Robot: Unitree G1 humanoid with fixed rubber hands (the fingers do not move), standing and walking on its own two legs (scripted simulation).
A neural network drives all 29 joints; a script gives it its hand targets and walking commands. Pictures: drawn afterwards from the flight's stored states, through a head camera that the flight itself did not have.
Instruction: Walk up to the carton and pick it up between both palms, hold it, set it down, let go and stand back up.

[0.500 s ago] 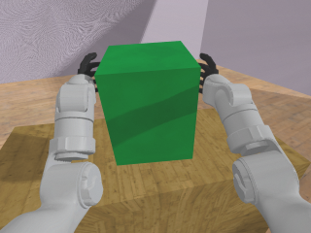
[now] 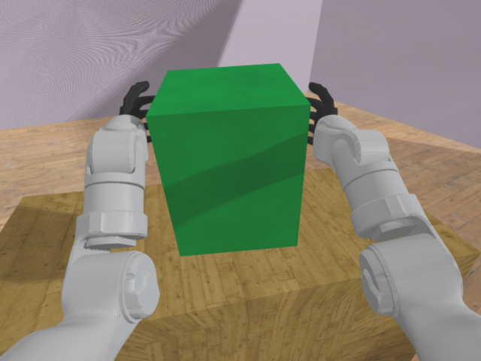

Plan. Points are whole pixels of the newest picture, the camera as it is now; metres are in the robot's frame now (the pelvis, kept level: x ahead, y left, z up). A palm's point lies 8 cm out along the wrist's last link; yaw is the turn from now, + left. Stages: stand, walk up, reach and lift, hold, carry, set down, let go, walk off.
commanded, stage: hold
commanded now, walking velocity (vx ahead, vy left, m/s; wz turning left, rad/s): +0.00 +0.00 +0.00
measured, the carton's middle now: (231, 156) +0.40 +0.00 +0.25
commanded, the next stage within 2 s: set down in 1.52 s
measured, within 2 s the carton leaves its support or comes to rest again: neither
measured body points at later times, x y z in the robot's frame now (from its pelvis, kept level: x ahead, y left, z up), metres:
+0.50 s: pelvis +0.00 +0.00 +0.00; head -0.10 +0.02 +0.44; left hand +0.39 +0.16 +0.31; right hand +0.38 -0.14 +0.32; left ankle +0.03 +0.12 -0.75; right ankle -0.02 -0.11 -0.75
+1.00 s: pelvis +0.00 +0.00 +0.00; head -0.10 +0.02 +0.44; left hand +0.39 +0.16 +0.31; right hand +0.38 -0.14 +0.32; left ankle +0.03 +0.12 -0.75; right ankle -0.02 -0.11 -0.75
